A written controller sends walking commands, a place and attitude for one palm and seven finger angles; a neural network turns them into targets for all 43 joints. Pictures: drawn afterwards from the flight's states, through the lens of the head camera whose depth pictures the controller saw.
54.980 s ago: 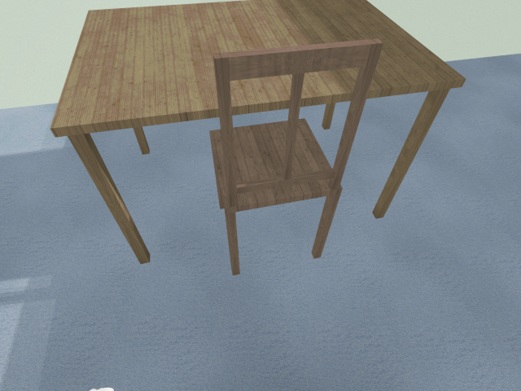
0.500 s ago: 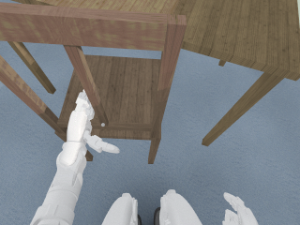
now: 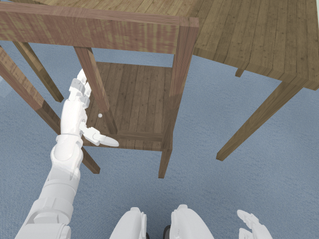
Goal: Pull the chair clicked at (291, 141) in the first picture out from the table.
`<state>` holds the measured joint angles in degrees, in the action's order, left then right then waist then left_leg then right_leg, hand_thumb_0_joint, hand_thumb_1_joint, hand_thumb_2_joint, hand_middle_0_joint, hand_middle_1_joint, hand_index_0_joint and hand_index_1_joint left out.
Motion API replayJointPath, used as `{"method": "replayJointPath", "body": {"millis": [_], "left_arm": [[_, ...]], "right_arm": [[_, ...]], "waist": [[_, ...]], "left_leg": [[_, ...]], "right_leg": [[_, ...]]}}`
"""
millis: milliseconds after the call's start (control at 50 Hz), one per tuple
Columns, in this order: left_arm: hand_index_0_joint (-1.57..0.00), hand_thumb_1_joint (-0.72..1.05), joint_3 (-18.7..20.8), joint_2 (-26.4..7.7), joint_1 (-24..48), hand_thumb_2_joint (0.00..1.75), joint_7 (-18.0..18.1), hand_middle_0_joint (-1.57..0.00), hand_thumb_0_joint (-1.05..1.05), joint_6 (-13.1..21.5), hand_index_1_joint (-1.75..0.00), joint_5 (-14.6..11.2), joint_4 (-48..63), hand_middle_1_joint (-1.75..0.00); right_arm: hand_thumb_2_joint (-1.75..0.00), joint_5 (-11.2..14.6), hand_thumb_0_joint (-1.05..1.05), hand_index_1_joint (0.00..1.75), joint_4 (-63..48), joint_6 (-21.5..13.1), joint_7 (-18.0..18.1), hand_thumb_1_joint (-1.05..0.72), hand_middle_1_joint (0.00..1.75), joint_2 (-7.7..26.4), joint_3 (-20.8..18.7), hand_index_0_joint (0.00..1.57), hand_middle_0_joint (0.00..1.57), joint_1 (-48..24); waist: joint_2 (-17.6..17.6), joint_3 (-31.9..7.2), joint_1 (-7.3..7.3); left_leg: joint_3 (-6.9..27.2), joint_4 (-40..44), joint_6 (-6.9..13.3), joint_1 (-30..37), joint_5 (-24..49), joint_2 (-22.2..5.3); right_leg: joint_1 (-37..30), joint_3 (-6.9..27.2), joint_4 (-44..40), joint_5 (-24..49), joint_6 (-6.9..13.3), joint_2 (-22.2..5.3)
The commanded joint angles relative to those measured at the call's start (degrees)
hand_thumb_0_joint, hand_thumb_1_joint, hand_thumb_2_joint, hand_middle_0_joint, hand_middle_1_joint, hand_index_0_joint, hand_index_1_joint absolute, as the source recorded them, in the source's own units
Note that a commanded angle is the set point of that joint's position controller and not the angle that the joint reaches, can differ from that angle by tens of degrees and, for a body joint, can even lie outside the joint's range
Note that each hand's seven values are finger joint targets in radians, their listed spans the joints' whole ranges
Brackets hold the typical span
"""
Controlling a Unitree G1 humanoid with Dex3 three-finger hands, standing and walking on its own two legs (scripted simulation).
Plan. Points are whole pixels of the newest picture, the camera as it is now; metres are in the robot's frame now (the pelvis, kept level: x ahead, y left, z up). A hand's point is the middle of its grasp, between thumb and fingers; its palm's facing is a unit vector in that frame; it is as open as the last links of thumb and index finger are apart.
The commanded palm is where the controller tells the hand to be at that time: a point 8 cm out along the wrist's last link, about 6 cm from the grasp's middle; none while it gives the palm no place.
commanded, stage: hook a spindle and tug to test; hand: left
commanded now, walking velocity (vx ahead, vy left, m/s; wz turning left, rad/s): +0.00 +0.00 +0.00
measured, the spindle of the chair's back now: (102, 101) +0.43 +0.15 +0.06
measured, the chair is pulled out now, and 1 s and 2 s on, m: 0.15 0.15 0.19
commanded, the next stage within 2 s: step backward, pulling the chair out in 1.40 s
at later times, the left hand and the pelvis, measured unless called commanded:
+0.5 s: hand (110, 123) +0.39 +0.13 +0.02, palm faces -0.09 -1.00 +0.00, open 10.9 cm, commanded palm +0.38 +0.18 +0.03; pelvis +0.00 +0.01 +0.01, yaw -1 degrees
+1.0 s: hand (112, 121) +0.40 +0.13 +0.02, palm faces -0.06 -1.00 -0.02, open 5.4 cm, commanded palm +0.36 +0.18 +0.03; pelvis +0.01 +0.01 +0.01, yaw -1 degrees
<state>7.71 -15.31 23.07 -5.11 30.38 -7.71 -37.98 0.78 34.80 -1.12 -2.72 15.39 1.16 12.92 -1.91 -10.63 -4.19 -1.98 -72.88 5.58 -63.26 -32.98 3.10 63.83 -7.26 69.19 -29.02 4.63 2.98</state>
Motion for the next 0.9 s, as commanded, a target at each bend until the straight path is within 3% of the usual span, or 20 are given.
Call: {"method": "replayJointPath", "body": {"millis": [0,60,80,120,140,180,200,220,280,320,380,420,480,560,620,680,760,820,880], "left_arm": [[-0.17,-0.5,-4.18,0.62,9.02,0.3,-5.89,-0.17,0.0,-4.95,-0.41,-2.7,5.05,-0.41],[-0.22,-0.5,-0.44,-4.21,14.07,0.3,-5.2,-0.22,0.0,-2.54,-0.57,-5.05,18.02,-0.57],[-0.24,-0.5,0.68,-5.28,16.17,0.3,-3.87,-0.24,0.0,-0.9,-0.63,-5.34,21.51,-0.63],[-0.27,-0.5,4.17,-8.86,18.6,0.3,-0.55,-0.27,0.0,2.71,-0.74,-4.38,23.42,-0.74],[-0.29,-0.5,4.69,-9.05,18.69,0.3,1.02,-0.29,0.0,4.11,-0.79,-3.41,22.0,-0.79],[-0.32,-0.5,5.25,-8.7,16.78,0.3,2.77,-0.32,0.0,5.44,-0.9,-1.47,15.45,-0.9],[-0.34,-0.44,5.47,-9.15,15.98,0.32,3.05,-0.34,0.0,5.55,-0.96,-0.41,12.62,-0.96],[-0.36,-0.39,3.53,-7.22,14.97,0.35,2.6,-0.36,0.0,5.16,-1.01,0.56,9.48,-1.01],[-0.41,-0.22,-1.52,-2.61,12.5,0.42,-0.27,-0.41,0.0,2.12,-1.18,1.12,6.12,-1.18],[-0.45,-0.11,-3.54,-0.42,11.39,0.47,-2.6,-0.45,0.0,-0.41,-1.29,-0.39,8.14,-1.29],[-0.5,0.06,-3.19,-0.6,12.02,0.54,-3.43,-0.5,0.0,-2.39,-1.45,-3.19,14.72,-1.45],[-0.5,0.17,-1.36,-2.39,13.8,0.59,-1.92,-0.5,0.0,-1.35,-1.45,-3.72,18.49,-1.45],[-0.5,0.34,0.47,-3.39,15.26,0.66,1.91,-0.5,0.0,1.3,-1.45,-2.15,18.19,-1.45],[-0.5,0.56,-0.38,-3.33,13.92,0.76,3.01,-0.5,0.0,3.77,-1.45,0.72,13.87,-1.45],[-0.5,0.73,-3.52,-0.01,10.95,0.83,1.28,-0.5,0.0,1.81,-1.45,0.96,11.35,-1.45],[-0.5,0.9,-2.67,-0.72,9.76,0.9,0.17,-0.5,0.0,-1.06,-1.45,-0.23,12.13,-1.45],[-0.5,0.9,-0.39,-2.61,9.49,0.9,1.32,-0.5,0.0,-0.72,-1.45,-1.64,19.38,-1.45],[-0.5,0.9,-2.21,-1.02,7.58,0.9,2.19,-0.5,0.0,0.56,-1.45,-0.73,19.08,-1.45],[-0.5,0.9,-1.14,-2.6,5.35,0.9,2.44,-0.5,0.0,1.98,-1.45,-0.19,20.25,-1.45]], "right_arm": [[-0.9,1.57,0.0,0.3,-8.07,-0.69,0.66,-0.9,0.3,9.73,-3.49,0.2,0.2,4.15],[-0.9,1.54,0.0,0.3,-8.95,-1.31,1.51,-0.9,0.3,9.42,-3.63,0.2,0.2,3.75],[-0.9,1.26,0.0,0.3,-8.68,-1.76,1.71,-0.9,0.3,9.04,-3.63,0.2,0.2,3.81],[-0.9,0.26,0.0,0.3,-7.15,-2.53,1.97,-0.9,0.3,8.69,-3.32,0.2,0.2,3.97],[-0.9,-0.09,0.0,0.3,-6.23,-2.81,1.91,-0.9,0.3,8.34,-3.18,0.2,0.2,4.01],[-0.9,-0.64,0.0,0.3,-4.97,-2.89,1.54,-0.9,0.3,8.1,-2.96,0.2,0.2,3.86],[-0.9,-0.72,0.0,0.3,-4.8,-2.82,1.31,-0.9,0.3,8.24,-2.95,0.2,0.2,3.86],[-0.9,-0.77,0.0,0.3,-4.88,-2.7,0.96,-0.9,0.3,8.18,-2.82,0.2,0.2,3.85],[-0.9,-0.31,0.0,0.3,-5.82,-1.68,0.23,-0.9,0.3,8.96,-3.29,0.2,0.2,4.4],[-0.9,0.36,0.0,0.3,-6.88,-1.14,0.02,-0.9,0.3,9.42,-3.82,0.2,0.2,4.97],[-0.9,0.97,0.0,0.3,-7.9,-0.66,0.47,-0.9,0.3,9.51,-4.13,0.2,0.2,4.82],[-0.9,0.83,0.0,0.3,-7.58,-1.03,0.9,-0.9,0.3,9.22,-4.04,0.2,0.2,4.62],[-0.9,0.07,0.0,0.3,-6.35,-1.53,1.08,-0.9,0.3,8.62,-3.78,0.2,0.2,4.6],[-0.9,-0.57,0.0,0.3,-5.6,-1.82,0.34,-0.9,0.3,8.48,-3.65,0.2,0.2,4.51],[-0.9,-0.29,0.0,0.3,-5.97,-0.93,-0.33,-0.9,0.3,8.76,-3.99,0.2,0.2,5.06],[-0.9,0.24,0.0,0.3,-6.89,0.27,-0.33,-0.9,0.3,9.12,-4.2,0.2,0.2,5.04],[-0.9,0.43,0.0,0.3,-8.26,0.19,0.16,-0.9,0.3,8.51,-4.0,0.2,0.2,4.07],[-0.9,0.12,0.0,0.3,-7.92,-0.11,0.08,-0.9,0.3,8.07,-3.76,0.2,0.2,3.91],[-0.9,-0.07,0.0,0.3,-8.21,-0.32,-0.17,-0.9,0.3,7.94,-3.8,0.2,0.2,3.49]], "waist": [[-0.74,-20.11,-1.72],[-1.9,-27.07,-0.45],[-1.36,-28.41,-0.71],[-1.7,-27.96,-0.6],[-1.57,-26.79,-1.03],[0.8,-21.89,-1.45],[1.07,-20.79,-1.44],[-0.12,-19.04,-1.68],[-3.66,-20.15,-1.51],[-4.11,-24.06,-1.43],[-3.03,-26.84,-1.15],[-1.78,-26.85,-1.15],[0.97,-24.0,-1.47],[-0.77,-22.24,-1.49],[-3.34,-23.01,-1.49],[-2.39,-23.1,-0.97],[-1.18,-25.67,0.19],[0.06,-24.69,-0.44],[-0.53,-23.81,0.41]], "left_leg": [[7.34,12.35,-3.97,13.78,16.71,-2.83],[8.2,12.33,-4.21,19.3,22.4,-3.23],[8.34,11.97,-4.28,20.33,23.67,-3.31],[8.26,10.91,-4.54,19.21,24.21,-3.2],[8.0,10.2,-4.51,17.95,23.76,-3.21],[7.53,9.26,-4.33,12.4,19.68,-2.98],[6.94,8.92,-4.03,10.09,18.41,-2.72],[7.03,9.19,-4.2,9.33,16.96,-2.71],[7.88,10.71,-5.0,13.98,18.21,-3.0],[9.18,11.48,-5.64,19.2,23.23,-3.75],[10.45,12.4,-6.01,23.18,27.18,-4.32],[10.29,12.11,-5.79,23.13,28.15,-4.28],[9.79,11.2,-5.23,19.07,24.42,-3.93],[9.03,10.21,-5.29,16.66,22.34,-3.56],[10.25,10.66,-6.46,20.61,27.27,-4.25],[10.24,11.69,-6.62,21.11,27.47,-4.32],[9.88,12.31,-6.23,21.63,27.73,-3.99],[9.48,11.44,-5.7,20.02,27.51,-4.02],[8.45,11.28,-5.55,18.43,26.39,-3.64]], "right_leg": [[-15.96,7.7,-11.02,12.59,-2.55,-2.13],[-18.79,7.86,-10.64,16.73,-2.64,-2.13],[-19.16,7.79,-10.34,17.86,-2.85,-2.09],[-18.32,8.05,-9.0,18.22,-2.88,-1.85],[-17.21,8.0,-8.33,17.98,-2.97,-1.75],[-15.58,8.03,-7.68,14.9,-3.09,-1.77],[-15.74,8.45,-7.71,14.2,-2.99,-1.75],[-14.63,8.29,-7.63,13.04,-2.86,-1.84],[-12.36,7.32,-8.16,12.62,-2.43,-1.98],[-12.54,6.58,-8.42,14.97,-2.51,-1.83],[-14.17,6.09,-9.2,16.78,-2.73,-1.82],[-14.73,6.18,-8.98,17.88,-2.84,-1.82],[-14.05,6.52,-8.17,16.5,-3.16,-1.83],[-12.84,6.88,-7.33,15.51,-2.77,-1.84],[-10.45,6.03,-7.02,16.39,-2.62,-1.81],[-11.91,5.77,-8.0,16.29,-2.6,-1.75],[-15.96,6.26,-8.42,18.03,-2.69,-1.76],[-15.64,6.52,-8.02,18.84,-2.86,-1.75],[-16.96,7.04,-8.01,19.21,-2.64,-1.75]]}}
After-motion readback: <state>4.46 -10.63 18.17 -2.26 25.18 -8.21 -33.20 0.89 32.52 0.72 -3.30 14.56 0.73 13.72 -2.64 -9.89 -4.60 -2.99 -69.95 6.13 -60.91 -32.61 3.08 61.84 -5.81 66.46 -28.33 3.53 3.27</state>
